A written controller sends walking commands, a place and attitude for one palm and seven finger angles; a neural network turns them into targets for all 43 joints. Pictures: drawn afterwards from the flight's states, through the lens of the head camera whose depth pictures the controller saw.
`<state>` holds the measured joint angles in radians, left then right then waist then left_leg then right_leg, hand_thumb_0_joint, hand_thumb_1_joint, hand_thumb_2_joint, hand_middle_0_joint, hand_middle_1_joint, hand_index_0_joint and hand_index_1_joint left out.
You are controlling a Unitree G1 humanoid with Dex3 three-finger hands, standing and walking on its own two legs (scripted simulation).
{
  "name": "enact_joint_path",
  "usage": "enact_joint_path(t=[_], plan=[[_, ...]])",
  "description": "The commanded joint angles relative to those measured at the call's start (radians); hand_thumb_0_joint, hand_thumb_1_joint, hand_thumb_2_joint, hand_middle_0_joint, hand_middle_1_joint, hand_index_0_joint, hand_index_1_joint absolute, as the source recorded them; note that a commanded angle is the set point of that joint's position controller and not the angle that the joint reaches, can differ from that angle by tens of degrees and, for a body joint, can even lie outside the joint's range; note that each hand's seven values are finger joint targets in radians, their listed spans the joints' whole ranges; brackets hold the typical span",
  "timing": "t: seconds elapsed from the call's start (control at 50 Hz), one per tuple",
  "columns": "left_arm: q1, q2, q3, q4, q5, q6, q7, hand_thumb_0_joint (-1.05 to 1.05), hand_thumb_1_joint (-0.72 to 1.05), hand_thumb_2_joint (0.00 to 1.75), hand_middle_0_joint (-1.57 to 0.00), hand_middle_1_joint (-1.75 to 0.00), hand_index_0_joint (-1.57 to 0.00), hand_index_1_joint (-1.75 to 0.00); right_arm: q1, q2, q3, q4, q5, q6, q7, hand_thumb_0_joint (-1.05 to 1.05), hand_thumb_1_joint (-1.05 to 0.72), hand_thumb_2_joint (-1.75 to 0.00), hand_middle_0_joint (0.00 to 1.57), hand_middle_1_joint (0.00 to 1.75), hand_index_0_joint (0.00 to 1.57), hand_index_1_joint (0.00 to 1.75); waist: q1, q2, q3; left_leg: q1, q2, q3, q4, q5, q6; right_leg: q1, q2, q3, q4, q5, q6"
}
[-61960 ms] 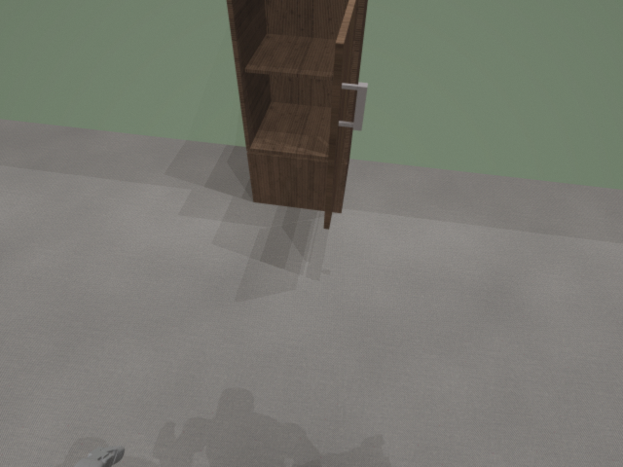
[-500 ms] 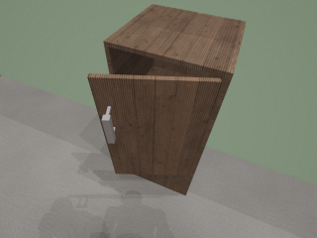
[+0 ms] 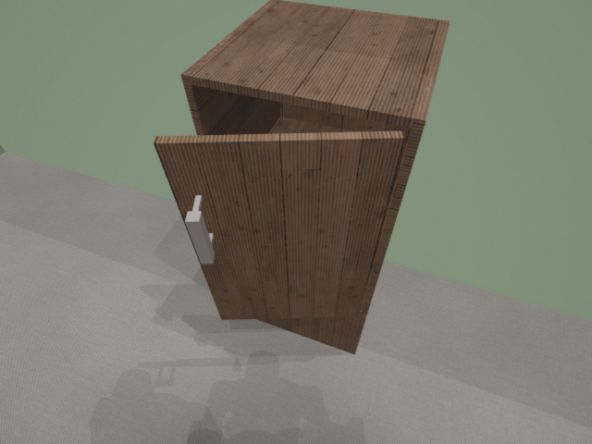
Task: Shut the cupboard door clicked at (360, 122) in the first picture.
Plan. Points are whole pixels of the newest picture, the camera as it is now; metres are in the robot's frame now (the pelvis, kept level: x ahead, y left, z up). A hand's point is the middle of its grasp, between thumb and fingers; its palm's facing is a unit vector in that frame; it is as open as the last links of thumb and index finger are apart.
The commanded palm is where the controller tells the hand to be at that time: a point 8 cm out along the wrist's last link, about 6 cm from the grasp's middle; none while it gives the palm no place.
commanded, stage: come to a stop and stand still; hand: left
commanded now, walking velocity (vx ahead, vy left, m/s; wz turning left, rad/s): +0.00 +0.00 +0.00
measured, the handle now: (203, 229) +0.46 +0.20 -0.02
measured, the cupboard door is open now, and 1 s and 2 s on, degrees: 22 22 22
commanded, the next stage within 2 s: look again from close up in 0.34 s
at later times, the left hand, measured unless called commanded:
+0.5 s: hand out of the picture +0.02 +0.17 -0.16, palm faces -0.04 -0.98 -0.21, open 7.3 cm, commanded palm none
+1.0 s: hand out of the picture +0.04 +0.16 -0.16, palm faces +0.00 -0.98 -0.22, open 7.4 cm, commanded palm none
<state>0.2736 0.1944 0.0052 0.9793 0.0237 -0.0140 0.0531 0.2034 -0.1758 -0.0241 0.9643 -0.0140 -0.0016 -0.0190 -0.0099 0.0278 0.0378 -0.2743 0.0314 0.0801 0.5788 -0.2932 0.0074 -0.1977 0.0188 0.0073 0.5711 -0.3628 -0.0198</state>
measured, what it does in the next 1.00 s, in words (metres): stands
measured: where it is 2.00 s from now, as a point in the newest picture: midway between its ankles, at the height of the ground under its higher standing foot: outside the picture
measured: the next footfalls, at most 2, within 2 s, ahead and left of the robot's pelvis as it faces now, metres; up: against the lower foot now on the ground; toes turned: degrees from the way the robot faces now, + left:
none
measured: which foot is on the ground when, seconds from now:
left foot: down 0.00-1.00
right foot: down 0.00-1.00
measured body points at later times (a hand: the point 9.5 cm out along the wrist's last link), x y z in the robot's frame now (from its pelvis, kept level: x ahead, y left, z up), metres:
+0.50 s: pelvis +0.00 -0.01 +0.01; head +0.02 -0.02 +0.46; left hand +0.02 +0.22 -0.15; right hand -0.02 -0.24 -0.15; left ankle +0.01 +0.11 -0.73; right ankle -0.04 -0.11 -0.73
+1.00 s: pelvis +0.03 -0.02 +0.01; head +0.04 -0.03 +0.46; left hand +0.04 +0.21 -0.15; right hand +0.06 -0.25 -0.15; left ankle +0.01 +0.11 -0.73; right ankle -0.04 -0.11 -0.73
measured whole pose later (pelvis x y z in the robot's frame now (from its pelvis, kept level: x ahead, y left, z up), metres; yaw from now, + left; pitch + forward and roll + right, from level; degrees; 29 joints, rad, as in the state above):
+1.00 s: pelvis +0.03 -0.02 +0.01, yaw -1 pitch +0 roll +1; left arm 0.26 0.17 -0.01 1.10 0.02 -0.02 0.03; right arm 0.21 -0.18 0.01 1.11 -0.02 -0.02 -0.03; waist 0.01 -0.01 0.03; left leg -0.17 0.04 0.08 0.44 -0.26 -0.03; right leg -0.11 0.03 0.01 0.47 -0.35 -0.05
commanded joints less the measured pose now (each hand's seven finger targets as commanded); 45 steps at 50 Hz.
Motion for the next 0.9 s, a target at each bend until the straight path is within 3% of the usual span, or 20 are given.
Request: enact_joint_path(t=[0.0,0.02,0.1,0.16,0.3,0.42,0.56,0.62,0.68,0.88], plan=[[0.021,0.104,0.006,-0.067,-0.008,-0.003,0.000,0.00,0.90,0.90,-0.20,-0.30,-0.20,-0.30,0.034,-0.110,-0.012,-0.069,0.000,-0.007,0.004,0.00,-0.90,-0.90,0.20,0.30,0.20,0.30,0.001,-0.044,0.034,0.004,0.086,-0.117,-0.142,0.065,0.043,-0.096,-0.074,0.087,-0.120,0.083,-0.030],[0.007,0.109,0.006,-0.068,-0.005,-0.003,-0.004,0.00,0.90,0.90,-0.20,-0.30,-0.20,-0.30,0.036,-0.108,-0.010,-0.068,-0.004,-0.009,0.007,0.00,-0.90,-0.90,0.20,0.30,0.20,0.30,0.003,-0.025,0.074,-0.019,0.076,-0.125,-0.174,0.014,0.043,-0.111,-0.074,0.095,-0.138,0.034,-0.032],[0.004,0.127,0.002,-0.065,-0.007,0.003,-0.013,0.00,0.90,0.90,-0.20,-0.30,-0.20,-0.30,0.054,-0.127,-0.004,-0.051,-0.008,-0.006,0.013,0.00,-0.90,-0.90,0.20,0.30,0.20,0.30,0.003,-0.064,0.099,-0.028,0.062,-0.128,-0.225,-0.135,0.036,-0.155,-0.075,0.113,-0.185,-0.137,-0.032],[0.006,0.133,0.002,-0.055,-0.008,0.000,-0.017,0.00,0.90,0.90,-0.20,-0.30,-0.20,-0.30,0.079,-0.127,0.001,-0.031,-0.008,-0.011,0.013,0.00,-0.90,-0.90,0.20,0.30,0.20,0.30,0.002,-0.075,0.065,0.000,0.058,-0.118,-0.225,-0.100,0.034,-0.144,-0.083,0.118,-0.197,-0.126,-0.033],[0.018,0.122,-0.002,-0.007,-0.014,-0.010,-0.019,0.00,0.90,0.90,-0.20,-0.30,-0.20,-0.30,0.111,-0.122,0.013,0.030,-0.001,-0.034,0.004,0.00,-0.90,-0.90,0.20,0.30,0.20,0.30,0.010,-0.034,-0.014,0.072,0.077,-0.101,-0.212,0.105,0.032,-0.058,-0.093,0.104,-0.167,0.106,-0.028],[0.033,0.109,-0.002,0.046,-0.012,-0.013,-0.017,0.00,0.90,0.90,-0.20,-0.30,-0.20,-0.30,0.115,-0.105,0.016,0.080,0.003,-0.037,-0.005,0.00,-0.90,-0.90,0.20,0.30,0.20,0.30,0.011,-0.018,-0.009,0.104,0.081,-0.086,-0.195,0.195,0.028,-0.033,-0.099,0.100,-0.166,0.230,-0.027],[0.045,0.098,-0.003,0.088,-0.012,-0.014,-0.015,0.00,0.90,0.90,-0.20,-0.30,-0.20,-0.30,0.105,-0.098,0.016,0.110,0.005,-0.035,-0.012,0.00,-0.90,-0.90,0.20,0.30,0.20,0.30,0.010,-0.018,-0.015,0.134,0.086,-0.071,-0.180,0.235,0.023,-0.020,-0.105,0.101,-0.169,0.309,-0.026],[0.048,0.094,-0.004,0.095,-0.009,-0.015,-0.014,0.00,0.90,0.90,-0.20,-0.30,-0.20,-0.30,0.094,-0.093,0.015,0.115,0.005,-0.032,-0.013,0.00,-0.90,-0.90,0.20,0.30,0.20,0.30,0.010,-0.046,0.011,0.130,0.084,-0.071,-0.181,0.227,0.021,-0.029,-0.106,0.103,-0.177,0.328,-0.026],[0.052,0.093,-0.002,0.100,-0.011,-0.017,-0.014,0.00,0.90,0.90,-0.20,-0.30,-0.20,-0.30,0.088,-0.095,0.013,0.118,0.003,-0.033,-0.014,0.00,-0.90,-0.90,0.20,0.30,0.20,0.30,0.009,-0.038,-0.020,0.153,0.086,-0.067,-0.170,0.262,0.018,-0.013,-0.108,0.105,-0.172,0.375,-0.026],[0.052,0.102,0.005,0.097,-0.009,-0.018,-0.012,0.00,0.90,0.90,-0.20,-0.30,-0.20,-0.30,0.057,-0.100,0.011,0.117,0.002,-0.030,-0.018,0.00,-0.90,-0.90,0.20,0.30,0.20,0.30,0.012,-0.042,-0.021,0.164,0.087,-0.056,-0.164,0.298,0.012,0.009,-0.116,0.103,-0.171,0.479,-0.025]])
